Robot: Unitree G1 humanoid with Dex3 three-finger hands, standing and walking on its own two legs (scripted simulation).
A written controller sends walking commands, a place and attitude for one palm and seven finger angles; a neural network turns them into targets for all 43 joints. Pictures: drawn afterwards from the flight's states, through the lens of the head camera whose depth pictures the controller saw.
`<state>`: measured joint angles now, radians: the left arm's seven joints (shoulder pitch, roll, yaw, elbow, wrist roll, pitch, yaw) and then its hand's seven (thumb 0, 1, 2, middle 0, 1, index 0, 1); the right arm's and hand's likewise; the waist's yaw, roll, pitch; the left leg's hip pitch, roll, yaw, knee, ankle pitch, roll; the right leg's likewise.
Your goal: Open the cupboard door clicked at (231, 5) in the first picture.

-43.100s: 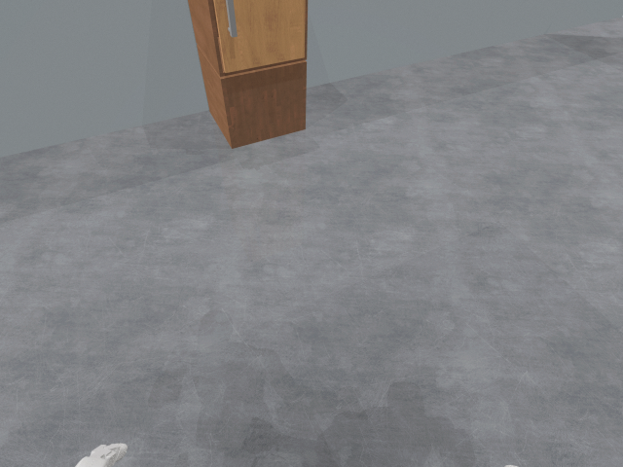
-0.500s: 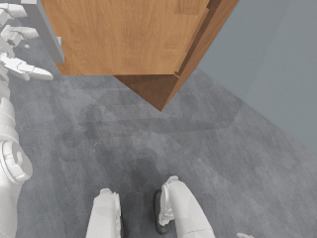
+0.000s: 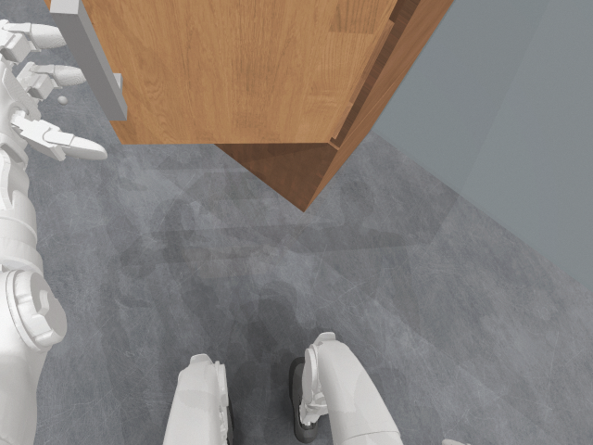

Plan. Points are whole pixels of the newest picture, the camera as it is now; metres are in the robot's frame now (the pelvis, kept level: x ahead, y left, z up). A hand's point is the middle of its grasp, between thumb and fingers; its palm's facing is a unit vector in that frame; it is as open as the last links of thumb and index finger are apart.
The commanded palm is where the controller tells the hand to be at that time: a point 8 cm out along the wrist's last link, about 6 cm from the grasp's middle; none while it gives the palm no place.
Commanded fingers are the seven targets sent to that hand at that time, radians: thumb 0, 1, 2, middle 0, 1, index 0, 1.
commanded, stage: move the hooked fingers beside the handle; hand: left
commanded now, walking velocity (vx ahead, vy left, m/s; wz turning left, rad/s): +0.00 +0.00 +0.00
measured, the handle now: (97, 53) +0.58 +0.20 +0.04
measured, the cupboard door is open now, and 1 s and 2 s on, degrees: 43 43 43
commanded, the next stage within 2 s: slide the fingers in behind the handle in 0.12 s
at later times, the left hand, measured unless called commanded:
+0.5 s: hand (80, 102) +0.52 +0.22 +0.03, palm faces +0.00 -1.00 +0.00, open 14.0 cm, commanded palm +0.51 +0.25 +0.04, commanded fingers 0.00 -0.50 0.30 -0.30 -1.20 -0.30 -1.20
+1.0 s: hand (110, 100) +0.53 +0.19 +0.03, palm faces +0.01 -1.00 -0.02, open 14.0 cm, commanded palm +0.51 +0.22 +0.04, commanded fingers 0.00 -0.50 0.30 -0.30 -1.20 -0.30 -1.20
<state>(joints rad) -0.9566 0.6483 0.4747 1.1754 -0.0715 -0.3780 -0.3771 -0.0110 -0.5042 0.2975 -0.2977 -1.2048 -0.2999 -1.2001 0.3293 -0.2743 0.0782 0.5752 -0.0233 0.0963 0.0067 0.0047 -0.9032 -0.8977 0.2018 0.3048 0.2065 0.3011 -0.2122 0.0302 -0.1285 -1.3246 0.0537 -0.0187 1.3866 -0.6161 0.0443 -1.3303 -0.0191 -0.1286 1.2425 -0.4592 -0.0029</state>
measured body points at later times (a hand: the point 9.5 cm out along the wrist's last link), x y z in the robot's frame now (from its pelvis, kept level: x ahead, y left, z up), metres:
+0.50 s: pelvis +0.00 +0.00 +0.00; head +0.19 +0.04 +0.40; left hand +0.52 +0.27 +0.03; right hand +0.02 -0.27 -0.10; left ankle +0.00 +0.09 -0.60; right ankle +0.06 -0.13 -0.60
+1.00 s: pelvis +0.00 -0.01 +0.00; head +0.19 +0.02 +0.41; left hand +0.52 +0.24 +0.03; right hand +0.02 -0.27 -0.11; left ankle +0.00 +0.09 -0.60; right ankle +0.06 -0.13 -0.60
